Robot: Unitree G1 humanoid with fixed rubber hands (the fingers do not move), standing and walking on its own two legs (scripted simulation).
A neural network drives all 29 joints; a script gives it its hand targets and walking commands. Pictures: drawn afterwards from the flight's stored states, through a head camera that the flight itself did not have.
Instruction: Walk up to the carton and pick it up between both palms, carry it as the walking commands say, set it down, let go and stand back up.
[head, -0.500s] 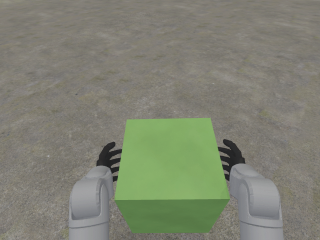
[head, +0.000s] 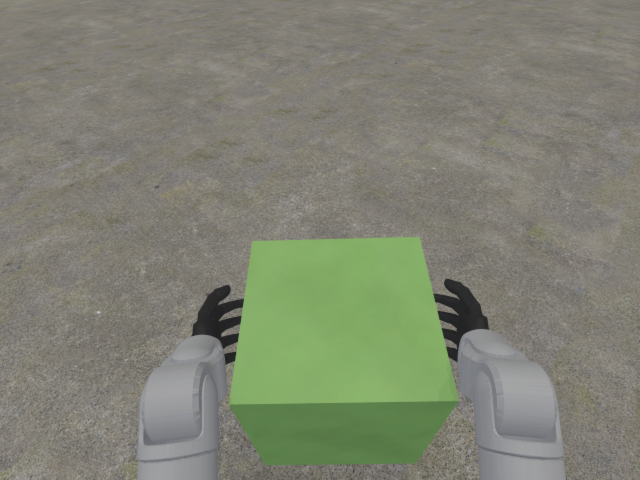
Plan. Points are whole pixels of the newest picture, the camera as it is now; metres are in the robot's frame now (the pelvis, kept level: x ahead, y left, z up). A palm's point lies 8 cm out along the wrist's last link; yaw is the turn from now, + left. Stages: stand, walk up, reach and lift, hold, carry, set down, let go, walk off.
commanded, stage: carry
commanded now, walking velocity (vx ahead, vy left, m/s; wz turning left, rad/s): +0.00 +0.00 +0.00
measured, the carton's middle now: (338, 357) +0.29 +0.00 +0.01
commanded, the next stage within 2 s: hold in 1.06 s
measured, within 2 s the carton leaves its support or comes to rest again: neither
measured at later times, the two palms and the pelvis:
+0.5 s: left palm (210, 342) +0.28 +0.15 +0.08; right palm (467, 335) +0.27 -0.15 +0.08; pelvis +0.01 +0.00 +0.00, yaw +0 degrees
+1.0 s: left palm (212, 340) +0.28 +0.15 +0.08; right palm (467, 333) +0.28 -0.15 +0.08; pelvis +0.01 +0.00 +0.00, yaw +0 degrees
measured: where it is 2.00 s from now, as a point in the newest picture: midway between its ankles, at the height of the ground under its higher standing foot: outside the picture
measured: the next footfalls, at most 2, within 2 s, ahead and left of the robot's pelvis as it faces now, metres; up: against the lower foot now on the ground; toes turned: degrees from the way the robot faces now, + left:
none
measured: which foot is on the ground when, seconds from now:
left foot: down 0.00-1.00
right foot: down 0.00-1.00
